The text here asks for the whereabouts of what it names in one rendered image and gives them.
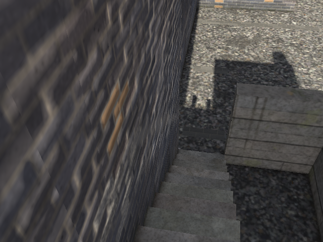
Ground stairs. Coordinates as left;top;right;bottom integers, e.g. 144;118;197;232
134;149;240;242

